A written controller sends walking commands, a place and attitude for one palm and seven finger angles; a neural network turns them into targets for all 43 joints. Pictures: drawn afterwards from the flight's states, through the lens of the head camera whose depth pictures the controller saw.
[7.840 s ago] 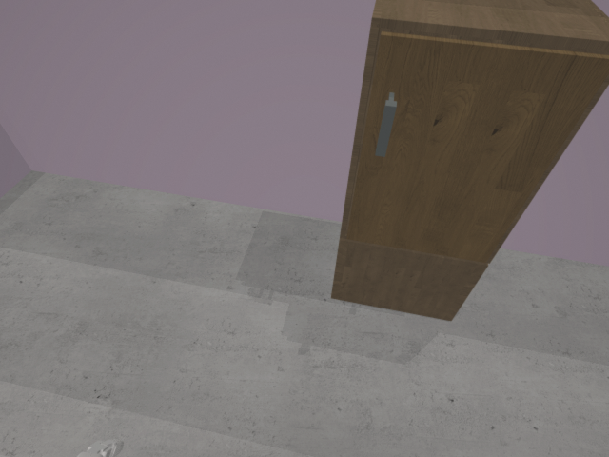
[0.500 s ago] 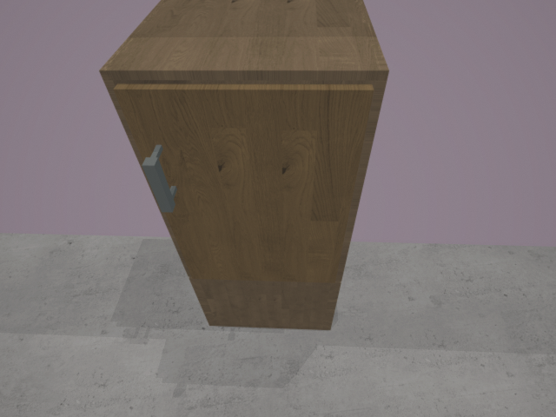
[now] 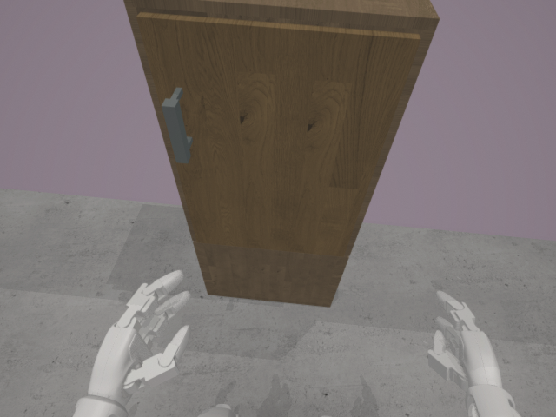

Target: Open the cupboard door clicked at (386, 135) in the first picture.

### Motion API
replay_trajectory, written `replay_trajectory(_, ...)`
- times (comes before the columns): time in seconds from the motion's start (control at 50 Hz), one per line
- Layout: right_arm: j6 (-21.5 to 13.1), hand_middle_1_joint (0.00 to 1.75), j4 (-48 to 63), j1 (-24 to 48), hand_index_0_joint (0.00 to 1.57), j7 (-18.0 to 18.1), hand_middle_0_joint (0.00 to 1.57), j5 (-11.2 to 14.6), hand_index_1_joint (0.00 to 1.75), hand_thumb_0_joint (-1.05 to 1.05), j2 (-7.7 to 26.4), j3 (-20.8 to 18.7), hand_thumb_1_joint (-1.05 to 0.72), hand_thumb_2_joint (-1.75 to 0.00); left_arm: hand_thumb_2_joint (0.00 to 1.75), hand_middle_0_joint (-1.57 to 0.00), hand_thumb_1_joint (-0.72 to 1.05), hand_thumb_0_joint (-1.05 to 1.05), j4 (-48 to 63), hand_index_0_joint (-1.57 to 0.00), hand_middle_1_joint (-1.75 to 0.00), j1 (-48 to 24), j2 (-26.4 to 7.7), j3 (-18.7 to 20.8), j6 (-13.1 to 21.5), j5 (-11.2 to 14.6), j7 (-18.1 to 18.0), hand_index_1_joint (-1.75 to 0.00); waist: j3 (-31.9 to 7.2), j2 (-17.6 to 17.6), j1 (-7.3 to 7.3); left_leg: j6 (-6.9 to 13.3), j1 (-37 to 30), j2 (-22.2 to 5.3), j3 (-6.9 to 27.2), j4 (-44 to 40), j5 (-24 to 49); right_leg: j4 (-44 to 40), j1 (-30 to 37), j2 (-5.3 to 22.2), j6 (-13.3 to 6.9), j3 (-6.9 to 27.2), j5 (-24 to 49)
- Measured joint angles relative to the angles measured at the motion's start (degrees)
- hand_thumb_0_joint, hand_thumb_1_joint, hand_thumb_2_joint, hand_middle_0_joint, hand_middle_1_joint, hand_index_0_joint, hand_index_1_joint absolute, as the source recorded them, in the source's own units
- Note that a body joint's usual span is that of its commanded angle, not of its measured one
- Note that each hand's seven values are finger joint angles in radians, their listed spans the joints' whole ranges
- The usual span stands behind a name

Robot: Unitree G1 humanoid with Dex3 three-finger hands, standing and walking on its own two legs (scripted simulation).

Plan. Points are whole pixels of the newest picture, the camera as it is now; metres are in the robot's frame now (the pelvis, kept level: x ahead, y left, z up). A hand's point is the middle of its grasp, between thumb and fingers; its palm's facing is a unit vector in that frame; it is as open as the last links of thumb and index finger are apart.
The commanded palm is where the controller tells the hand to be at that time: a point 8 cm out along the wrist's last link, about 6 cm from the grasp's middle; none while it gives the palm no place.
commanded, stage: raise the hand with hooked fingers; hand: left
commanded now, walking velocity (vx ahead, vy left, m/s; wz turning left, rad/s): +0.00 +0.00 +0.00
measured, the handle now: (180, 126) +0.56 +0.23 +0.10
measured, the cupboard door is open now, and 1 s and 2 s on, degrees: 0 0 0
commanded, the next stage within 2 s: move the hooked fingers beside the handle in 1.70 s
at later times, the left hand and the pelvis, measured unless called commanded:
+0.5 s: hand (92, 322) +0.22 +0.25 +0.06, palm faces +0.05 -1.00 -0.05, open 11.4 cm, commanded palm +0.19 +0.30 +0.06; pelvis -0.03 +0.05 +0.00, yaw -1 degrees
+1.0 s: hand (60, 272) +0.26 +0.30 +0.09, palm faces +0.02 -1.00 -0.05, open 13.8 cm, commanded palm +0.24 +0.35 +0.10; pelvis +0.00 +0.04 +0.02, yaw +1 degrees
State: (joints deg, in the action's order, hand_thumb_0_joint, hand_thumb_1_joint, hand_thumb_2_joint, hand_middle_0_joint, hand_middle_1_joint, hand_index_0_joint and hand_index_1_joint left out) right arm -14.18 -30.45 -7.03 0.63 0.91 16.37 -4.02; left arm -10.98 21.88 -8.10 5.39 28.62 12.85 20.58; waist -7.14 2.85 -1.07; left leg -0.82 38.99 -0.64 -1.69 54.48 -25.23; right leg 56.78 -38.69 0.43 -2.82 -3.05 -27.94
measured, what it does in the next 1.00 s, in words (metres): stands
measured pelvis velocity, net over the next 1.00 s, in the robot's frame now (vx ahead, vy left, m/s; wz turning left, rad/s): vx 0.00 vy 0.04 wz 0.02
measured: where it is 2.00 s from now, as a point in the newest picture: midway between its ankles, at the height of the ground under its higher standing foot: outside the picture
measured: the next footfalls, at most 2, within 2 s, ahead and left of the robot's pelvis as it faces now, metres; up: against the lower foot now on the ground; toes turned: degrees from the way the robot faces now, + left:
none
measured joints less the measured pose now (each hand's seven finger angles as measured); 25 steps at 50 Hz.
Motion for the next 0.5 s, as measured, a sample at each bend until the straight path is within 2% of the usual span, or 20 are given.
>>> replay_trajectory(0.06, 1.5, 0.3, 3.2, -0.3, 0.2, 0.4, 0.2, 0.1, 0.3, 0.01, -0.1, -0.2, -0.9, -0.9, 0.75, -0.22, 0.57, 0.01, 1.7, -0.23, -0.51, 4.0, -1.1, 0.9, -2.1, 0.3, -1.9, -0.52, 0.6, -0.3, -0.85, 0.5, 3.2, -0.2, 0.8, 4.6, -1.6, 3.1, -2.2, -0.1, 0.2, -0.8, -1.1)
replay_trajectory(0.12, 1.8, 0.3, 3.9, -1.4, 0.2, 1.1, 0.2, -0.3, 0.3, 0.01, -1.0, 0.7, -0.9, -0.9, 0.72, -0.23, 0.49, 0.01, 6.6, -0.24, -0.56, 5.8, -2.5, 2.4, -1.3, 0.7, -5.6, -0.56, 0.9, -1.2, -1.73, 0.9, 6.0, -0.5, 2.1, 8.3, -2.8, 5.1, -3.8, -0.3, 0.5, -2.0, -1.6)
replay_trajectory(0.16, 1.4, 0.3, 3.0, -2.2, 0.2, 1.4, 0.2, -0.4, 0.3, 0.01, -1.8, 2.1, -0.9, -0.9, 0.7, -0.23, 0.45, 0.01, 9.9, -0.24, -0.59, 4.8, -3.4, 3.0, 0.7, 1.0, -6.9, -0.59, 1.1, -2.2, -2.03, 1.2, 7.7, -0.5, 3.0, 10.3, -3.1, 5.8, -4.6, -0.3, 0.7, -2.9, -1.7)
replay_trajectory(0.22, 1.2, 0.3, 1.0, -3.1, 0.2, 1.7, 0.2, -0.3, 0.3, 0.01, -2.9, 4.8, -0.9, -0.9, 0.67, -0.23, 0.38, 0.01, 12.5, -0.24, -0.63, -0.4, -4.5, 2.3, 1.5, 1.7, -5.7, -0.63, 1.7, -4.0, -1.79, 1.7, 9.4, -0.3, 3.9, 12.1, -3.1, 6.3, -5.4, -0.3, 1.2, -3.9, -1.2)
replay_trajectory(0.26, 1.4, 0.3, -0.2, -3.8, 0.2, 1.9, 0.2, 0.1, 0.3, 0.02, -4.0, 6.5, -0.9, -0.9, 0.65, -0.23, 0.33, 0.01, 12.1, -0.24, -0.66, -4.5, -5.4, 1.5, -0.9, 1.5, -3.7, -0.66, 1.9, -4.9, -1.15, 2.1, 10.0, -0.3, 3.9, 12.1, -2.7, 5.9, -5.8, -0.2, 1.6, -3.8, -0.5)
replay_trajectory(0.32, 2.7, 0.3, -0.8, -5.8, 0.2, 2.1, 0.21, 1.0, 0.3, 0.02, -5.4, 8.2, -0.9, -0.9, 0.62, -0.24, 0.26, 0.01, 9.8, -0.24, -0.71, -8.3, -6.9, 0.8, -8.8, 1.2, -1.3, -0.71, 2.2, -5.4, 0.38, 2.8, 9.1, -0.3, 2.7, 10.1, -1.5, 4.0, -5.3, -0.2, 2.3, -2.7, 1.0)
replay_trajectory(0.36, 3.4, 0.3, -0.6, -7.5, 0.2, 2.4, 0.21, 1.4, 0.3, 0.02, -5.9, 8.6, -0.9, -0.9, 0.6, -0.24, 0.21, 0.0, 8.9, -0.25, -0.74, -8.3, -7.2, 1.4, -14.2, 1.9, -1.5, -0.74, 2.3, -5.4, 1.46, 3.2, 7.4, -0.2, 1.6, 7.8, -0.6, 2.0, -4.1, -0.1, 2.7, -1.6, 2.1)
replay_trajectory(0.4, 3.8, 0.3, -0.4, -9.4, 0.2, 2.8, 0.21, 1.3, 0.3, 0.02, -5.9, 8.5, -0.9, -0.9, 0.58, -0.25, 0.17, 0.0, 9.2, -0.26, -0.77, -6.8, -7.0, 2.7, -17.2, 2.9, -3.4, -0.77, 2.3, -5.1, 2.12, 3.5, 5.5, -0.2, 0.5, 5.4, 0.1, 0.0, -2.8, -0.2, 3.0, -0.5, 3.1)
replay_trajectory(0.44, 3.4, 0.3, -0.2, -11.0, 0.2, 2.9, 0.21, 1.1, 0.3, 0.02, -5.4, 8.0, -0.9, -0.9, 0.56, -0.25, 0.12, 0.0, 10.5, -0.26, -0.8, -4.9, -6.5, 4.3, -17.3, 3.3, -6.3, -0.8, 2.1, -4.8, 2.35, 3.7, 4.0, -0.1, -0.1, 3.7, 0.6, -1.6, -1.5, -0.1, 3.1, 0.1, 3.7)
replay_trajectory(0.5, 2.5, 0.3, -0.5, -12.6, 0.2, 2.8, 0.21, 0.5, 0.3, 0.02, -3.8, 7.0, -0.9, -0.9, 0.53, -0.26, 0.05, 0.0, 12.1, -0.26, -0.84, -3.5, -6.6, 6.2, -13.4, 2.7, -9.7, -0.84, 2.1, -4.4, 2.08, 4.0, 3.0, 0.2, -0.2, 2.7, 0.9, -2.6, -0.5, 0.2, 3.2, 0.2, 3.9)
